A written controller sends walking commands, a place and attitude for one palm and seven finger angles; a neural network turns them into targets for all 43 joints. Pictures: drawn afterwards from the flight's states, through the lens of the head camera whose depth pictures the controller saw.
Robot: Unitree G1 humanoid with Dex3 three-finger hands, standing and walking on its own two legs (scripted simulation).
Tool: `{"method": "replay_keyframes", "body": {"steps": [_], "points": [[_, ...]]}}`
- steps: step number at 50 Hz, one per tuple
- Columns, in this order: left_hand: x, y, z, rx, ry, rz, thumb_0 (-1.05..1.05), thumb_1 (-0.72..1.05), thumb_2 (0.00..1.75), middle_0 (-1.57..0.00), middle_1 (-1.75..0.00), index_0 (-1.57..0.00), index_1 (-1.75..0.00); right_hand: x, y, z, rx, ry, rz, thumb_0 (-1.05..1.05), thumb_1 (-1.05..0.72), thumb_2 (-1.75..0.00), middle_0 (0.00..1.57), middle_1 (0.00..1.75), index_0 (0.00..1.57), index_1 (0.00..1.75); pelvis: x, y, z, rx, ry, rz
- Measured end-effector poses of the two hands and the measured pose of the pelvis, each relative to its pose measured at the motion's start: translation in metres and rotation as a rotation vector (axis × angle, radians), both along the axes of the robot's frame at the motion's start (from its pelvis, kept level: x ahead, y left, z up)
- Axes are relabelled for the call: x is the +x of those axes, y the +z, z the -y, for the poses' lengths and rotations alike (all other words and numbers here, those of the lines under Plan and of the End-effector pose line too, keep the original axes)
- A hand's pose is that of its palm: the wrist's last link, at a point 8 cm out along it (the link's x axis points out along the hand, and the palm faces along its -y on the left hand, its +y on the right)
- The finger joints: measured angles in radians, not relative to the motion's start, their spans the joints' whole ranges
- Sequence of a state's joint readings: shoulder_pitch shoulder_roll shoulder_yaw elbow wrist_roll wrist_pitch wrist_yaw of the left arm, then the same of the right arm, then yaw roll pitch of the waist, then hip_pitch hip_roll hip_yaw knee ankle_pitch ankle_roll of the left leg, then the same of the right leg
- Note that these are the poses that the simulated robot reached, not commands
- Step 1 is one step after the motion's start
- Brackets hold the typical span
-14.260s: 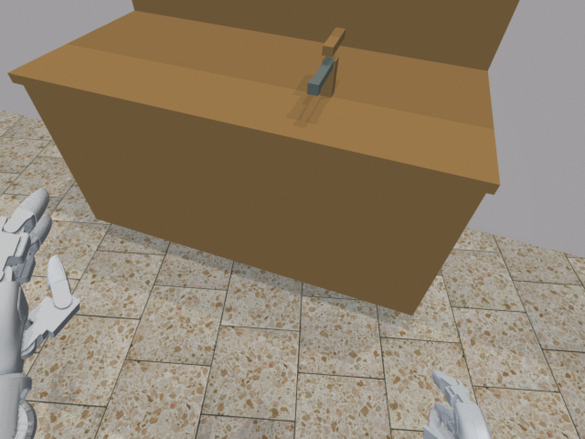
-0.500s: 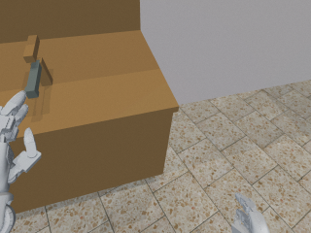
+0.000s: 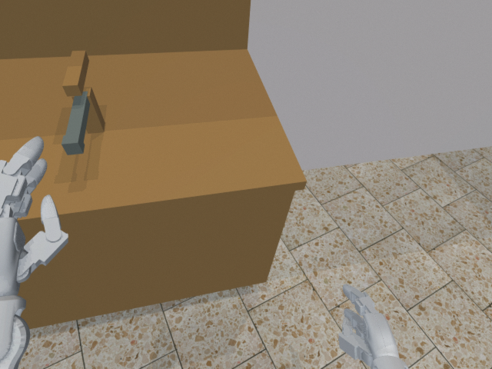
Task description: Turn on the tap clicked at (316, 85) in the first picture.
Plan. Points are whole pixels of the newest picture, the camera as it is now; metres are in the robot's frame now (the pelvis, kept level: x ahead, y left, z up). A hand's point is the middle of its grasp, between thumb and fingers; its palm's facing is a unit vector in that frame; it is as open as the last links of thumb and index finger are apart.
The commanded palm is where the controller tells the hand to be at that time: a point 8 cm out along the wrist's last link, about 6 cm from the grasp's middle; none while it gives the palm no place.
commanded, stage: come to a stop and stand still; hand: left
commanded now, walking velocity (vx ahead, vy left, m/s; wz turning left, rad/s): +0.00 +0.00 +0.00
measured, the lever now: (73, 144) +0.46 +0.38 +0.06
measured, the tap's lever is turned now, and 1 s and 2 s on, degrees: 0 0 0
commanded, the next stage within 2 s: look again from close up in 0.46 s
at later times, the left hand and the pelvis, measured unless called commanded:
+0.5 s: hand (65, 245) +0.21 +0.24 +0.15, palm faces +0.38 -0.85 -0.36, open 7.5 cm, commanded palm +0.16 +0.27 +0.17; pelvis +0.00 -0.01 +0.00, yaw +0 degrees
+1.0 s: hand (61, 252) +0.21 +0.25 +0.15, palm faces +0.39 -0.85 -0.35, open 7.5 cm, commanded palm +0.15 +0.27 +0.17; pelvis +0.00 -0.01 +0.00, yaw +1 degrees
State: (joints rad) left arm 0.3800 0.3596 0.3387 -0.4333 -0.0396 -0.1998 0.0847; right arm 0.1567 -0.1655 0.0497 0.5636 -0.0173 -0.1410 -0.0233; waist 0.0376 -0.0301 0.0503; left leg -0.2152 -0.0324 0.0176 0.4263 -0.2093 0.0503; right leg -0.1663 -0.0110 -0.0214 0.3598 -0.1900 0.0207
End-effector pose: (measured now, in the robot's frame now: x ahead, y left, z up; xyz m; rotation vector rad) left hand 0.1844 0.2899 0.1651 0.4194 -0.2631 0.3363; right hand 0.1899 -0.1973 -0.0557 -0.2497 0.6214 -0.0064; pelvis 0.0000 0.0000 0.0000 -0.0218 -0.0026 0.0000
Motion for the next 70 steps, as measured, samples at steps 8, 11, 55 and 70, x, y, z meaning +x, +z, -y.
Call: {"method": "replay_keyframes", "body": {"steps": [8,11,55,70], "points": [[-0.004,0.006,0.001,0.015,0.01,-0.005,0.02,0.89,0.9,-0.21,-0.3,-0.21,-0.3,-0.002,-0.001,0.018,-0.03,-0.039,-0.031,0.01,-0.9,-0.9,0.2,0.3,0.2,0.3,0.004,0.001,0.002,0.0,0.003,-0.001],[-0.007,0.003,0.0,0.002,0.025,-0.015,0.02,0.89,0.9,-0.21,-0.3,-0.21,-0.3,-0.007,-0.003,0.024,-0.037,-0.053,-0.047,0.01,-0.9,-0.9,0.2,0.3,0.2,0.3,0.004,0.001,0.003,-0.002,0.004,0.001],[-0.015,-0.008,0.005,-0.025,0.052,-0.066,0.02,0.89,0.9,-0.21,-0.3,-0.2,-0.3,-0.02,-0.011,0.03,-0.029,-0.077,-0.078,0.01,-0.9,-0.9,0.2,0.3,0.2,0.3,-0.001,0.0,0.007,-0.006,0.009,0.0],[0.034,0.001,0.011,0.038,-0.01,0.04,0.02,0.89,0.9,-0.21,-0.3,-0.2,-0.3,-0.004,-0.031,0.039,-0.01,-0.149,-0.072,0.01,-0.9,-0.9,0.2,0.3,0.2,0.3,0.033,-0.018,0.002,0.004,-0.029,0.002]]}}
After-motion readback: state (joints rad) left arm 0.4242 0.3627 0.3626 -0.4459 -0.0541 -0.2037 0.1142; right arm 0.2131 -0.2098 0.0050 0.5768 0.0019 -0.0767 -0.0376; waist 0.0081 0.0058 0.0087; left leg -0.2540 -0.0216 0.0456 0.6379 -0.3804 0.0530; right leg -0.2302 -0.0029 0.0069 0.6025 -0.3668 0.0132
